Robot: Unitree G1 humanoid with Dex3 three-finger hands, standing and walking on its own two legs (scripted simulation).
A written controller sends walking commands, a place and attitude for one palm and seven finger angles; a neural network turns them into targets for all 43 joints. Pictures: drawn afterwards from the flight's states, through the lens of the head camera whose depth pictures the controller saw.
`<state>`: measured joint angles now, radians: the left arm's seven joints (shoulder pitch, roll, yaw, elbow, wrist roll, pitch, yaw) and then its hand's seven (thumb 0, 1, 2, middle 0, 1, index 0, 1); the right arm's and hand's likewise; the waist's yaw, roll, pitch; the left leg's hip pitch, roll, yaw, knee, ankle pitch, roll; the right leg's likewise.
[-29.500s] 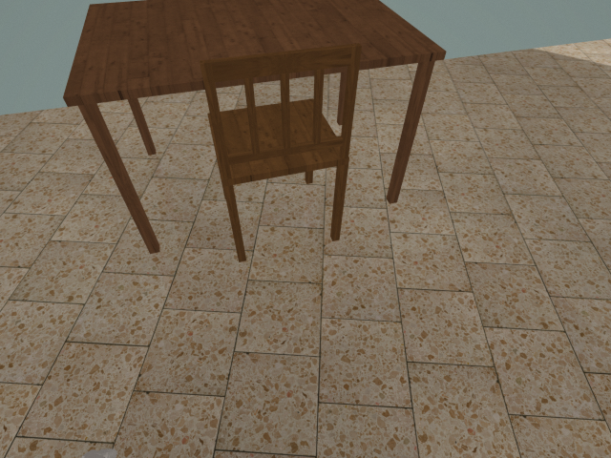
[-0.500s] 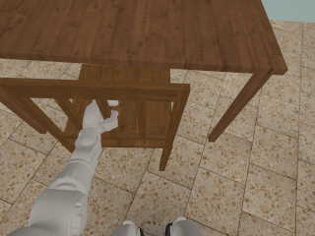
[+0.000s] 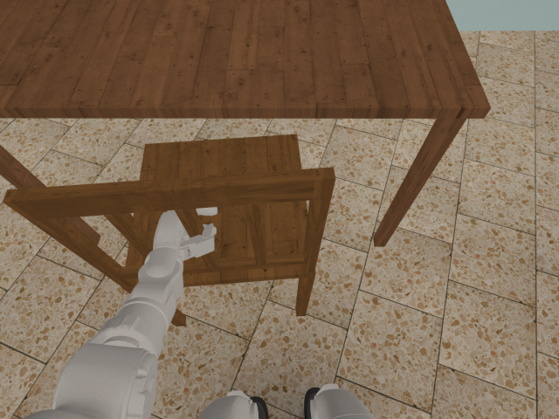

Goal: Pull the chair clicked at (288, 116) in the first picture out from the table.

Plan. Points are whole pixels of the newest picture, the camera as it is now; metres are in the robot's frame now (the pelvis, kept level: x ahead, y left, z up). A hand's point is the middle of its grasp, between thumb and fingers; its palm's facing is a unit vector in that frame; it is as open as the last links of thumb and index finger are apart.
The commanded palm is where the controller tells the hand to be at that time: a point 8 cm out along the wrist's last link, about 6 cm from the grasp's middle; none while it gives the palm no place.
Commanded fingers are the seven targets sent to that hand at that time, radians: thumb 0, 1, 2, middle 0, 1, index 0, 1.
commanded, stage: step backward, pulling the chair out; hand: left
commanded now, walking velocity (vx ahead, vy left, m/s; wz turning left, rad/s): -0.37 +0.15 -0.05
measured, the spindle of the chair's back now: (200, 238) +0.41 +0.14 -0.10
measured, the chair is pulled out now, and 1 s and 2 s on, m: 0.14 0.28 0.52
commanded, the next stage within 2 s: stop walking, hand still on the chair in 1.88 s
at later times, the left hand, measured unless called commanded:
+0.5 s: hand (199, 283) +0.31 +0.12 -0.05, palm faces -0.01 -0.99 -0.16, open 5.4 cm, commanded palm +0.32 +0.17 -0.05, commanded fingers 0.00 0.90 0.90 -0.50 -1.45 -0.50 -1.45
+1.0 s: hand (192, 326) +0.25 +0.13 -0.05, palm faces -0.06 -0.99 -0.16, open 5.5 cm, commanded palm +0.26 +0.18 -0.05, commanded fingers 0.00 0.90 0.90 -0.50 -1.45 -0.50 -1.45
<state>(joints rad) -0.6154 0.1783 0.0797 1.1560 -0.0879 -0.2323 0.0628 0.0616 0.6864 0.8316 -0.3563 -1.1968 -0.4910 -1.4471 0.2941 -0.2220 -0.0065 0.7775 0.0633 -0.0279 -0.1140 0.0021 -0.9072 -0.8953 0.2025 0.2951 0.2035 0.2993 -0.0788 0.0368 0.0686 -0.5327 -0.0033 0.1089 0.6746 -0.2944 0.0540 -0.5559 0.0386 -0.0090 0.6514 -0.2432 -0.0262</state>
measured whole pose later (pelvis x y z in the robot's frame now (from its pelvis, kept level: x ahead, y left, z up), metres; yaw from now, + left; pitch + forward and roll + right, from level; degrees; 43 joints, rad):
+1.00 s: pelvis -0.13 +0.02 +0.01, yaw -4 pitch +3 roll +0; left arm -0.60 0.21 0.03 1.13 -0.04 -0.19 0.08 0.06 0.66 0.81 -0.34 -1.27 -0.49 -1.45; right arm 0.22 -0.23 -0.03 0.78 0.02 -0.06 -0.11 0.00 -0.91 -0.90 0.20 0.29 0.20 0.30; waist -0.04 -0.04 0.13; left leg -0.40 0.04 0.02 0.64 -0.29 -0.02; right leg -0.41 -0.03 0.00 0.64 -0.26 0.02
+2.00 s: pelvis -0.35 +0.02 +0.01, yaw -3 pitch +2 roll -2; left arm -0.54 0.20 0.06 1.14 -0.06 -0.20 0.05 0.07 0.66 0.84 -0.37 -1.28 -0.49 -1.45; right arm 0.21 -0.20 0.01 0.80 0.01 -0.07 -0.09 0.00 -0.91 -0.90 0.20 0.30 0.20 0.30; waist -0.01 0.03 0.13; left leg -0.39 0.06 -0.02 0.65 -0.29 -0.03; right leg -0.35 0.03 0.00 0.55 -0.24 0.01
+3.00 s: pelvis -0.33 +0.02 +0.02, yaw -3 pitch -1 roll +0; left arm 0.13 0.14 -0.05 0.54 -0.04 -0.10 0.09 0.08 0.67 0.82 -0.33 -1.30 -0.49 -1.45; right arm 0.19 -0.20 0.03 0.68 0.00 -0.06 -0.11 0.01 -0.91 -0.90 0.20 0.29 0.20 0.30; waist -0.01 0.00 0.03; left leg -0.19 0.01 0.00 0.44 -0.23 -0.01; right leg -0.19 0.00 0.04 0.42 -0.21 0.02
